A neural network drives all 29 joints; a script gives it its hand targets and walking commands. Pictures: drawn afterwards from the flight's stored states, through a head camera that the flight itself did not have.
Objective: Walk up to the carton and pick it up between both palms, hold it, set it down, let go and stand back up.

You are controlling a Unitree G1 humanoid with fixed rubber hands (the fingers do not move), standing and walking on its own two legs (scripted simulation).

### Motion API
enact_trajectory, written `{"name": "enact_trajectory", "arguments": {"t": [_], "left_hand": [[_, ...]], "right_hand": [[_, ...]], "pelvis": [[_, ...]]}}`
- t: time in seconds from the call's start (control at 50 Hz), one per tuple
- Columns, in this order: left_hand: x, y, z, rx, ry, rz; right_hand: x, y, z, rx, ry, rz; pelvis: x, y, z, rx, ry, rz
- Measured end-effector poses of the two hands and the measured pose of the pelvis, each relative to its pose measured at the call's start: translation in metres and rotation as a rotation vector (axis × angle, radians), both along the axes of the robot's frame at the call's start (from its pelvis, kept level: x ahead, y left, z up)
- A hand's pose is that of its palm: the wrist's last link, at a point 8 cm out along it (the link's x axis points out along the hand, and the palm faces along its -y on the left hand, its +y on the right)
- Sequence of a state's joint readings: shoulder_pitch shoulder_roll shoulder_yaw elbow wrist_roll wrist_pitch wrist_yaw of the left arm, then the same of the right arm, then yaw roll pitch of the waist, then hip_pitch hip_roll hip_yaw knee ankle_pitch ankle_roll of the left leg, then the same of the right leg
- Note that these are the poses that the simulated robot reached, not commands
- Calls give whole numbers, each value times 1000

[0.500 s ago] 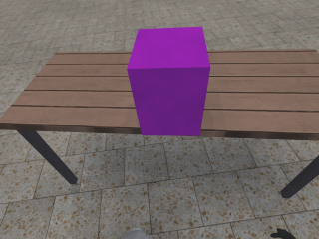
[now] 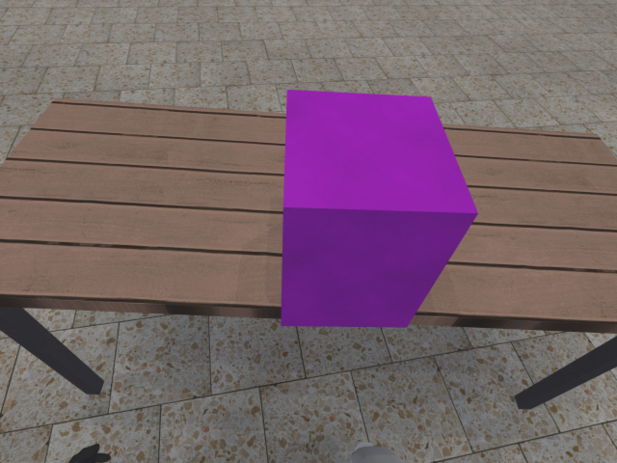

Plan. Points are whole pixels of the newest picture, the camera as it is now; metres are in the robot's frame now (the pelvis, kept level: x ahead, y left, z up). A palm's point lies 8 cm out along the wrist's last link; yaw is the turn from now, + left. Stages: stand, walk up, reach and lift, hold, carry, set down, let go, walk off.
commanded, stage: walk up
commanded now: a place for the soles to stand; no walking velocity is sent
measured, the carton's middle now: (351, 217) +0.46 -0.05 +0.04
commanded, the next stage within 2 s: none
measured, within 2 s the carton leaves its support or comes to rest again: neither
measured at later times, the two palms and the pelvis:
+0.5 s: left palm out of the picture +0.14 +0.30 -0.09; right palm out of the picture +0.06 -0.31 -0.05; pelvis -0.01 +0.01 +0.00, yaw -3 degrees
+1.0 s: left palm out of the picture +0.14 +0.27 -0.06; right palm out of the picture +0.06 -0.34 -0.08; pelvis -0.02 -0.03 -0.01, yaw -4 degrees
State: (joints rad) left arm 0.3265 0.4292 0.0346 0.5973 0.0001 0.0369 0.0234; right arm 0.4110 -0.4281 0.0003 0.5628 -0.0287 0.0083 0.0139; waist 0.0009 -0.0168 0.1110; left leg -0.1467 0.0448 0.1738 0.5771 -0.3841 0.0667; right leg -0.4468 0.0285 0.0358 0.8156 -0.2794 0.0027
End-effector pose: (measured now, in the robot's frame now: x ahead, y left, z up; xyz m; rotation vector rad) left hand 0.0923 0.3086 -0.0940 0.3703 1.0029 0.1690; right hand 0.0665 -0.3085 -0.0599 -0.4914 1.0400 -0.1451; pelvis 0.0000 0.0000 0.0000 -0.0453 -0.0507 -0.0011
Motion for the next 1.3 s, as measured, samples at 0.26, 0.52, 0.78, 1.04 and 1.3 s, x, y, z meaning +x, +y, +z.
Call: {"name": "enact_trajectory", "arguments": {"t": [0.26,0.52,0.78,1.04,1.3], "left_hand": [[49,-8,18,69,-70,-32],[47,-5,0,-31,-64,-88],[29,-37,16,8,-94,-100],[48,-39,39,52,-165,-116],[47,-42,31,18,-180,-116]], "right_hand": [[28,-3,-35,70,-49,-28],[-7,-7,10,-58,-85,-52],[-18,-32,-12,18,-104,-64],[-10,-32,-23,64,-132,-65],[-16,-36,-13,32,-131,-67]], "pelvis": [[15,-7,-13,41,-13,-25],[-12,4,-4,-13,-14,-60],[-22,-25,-7,42,-13,-73],[-16,-29,-6,44,-6,-75],[-20,-28,-6,43,-11,-75]]}}
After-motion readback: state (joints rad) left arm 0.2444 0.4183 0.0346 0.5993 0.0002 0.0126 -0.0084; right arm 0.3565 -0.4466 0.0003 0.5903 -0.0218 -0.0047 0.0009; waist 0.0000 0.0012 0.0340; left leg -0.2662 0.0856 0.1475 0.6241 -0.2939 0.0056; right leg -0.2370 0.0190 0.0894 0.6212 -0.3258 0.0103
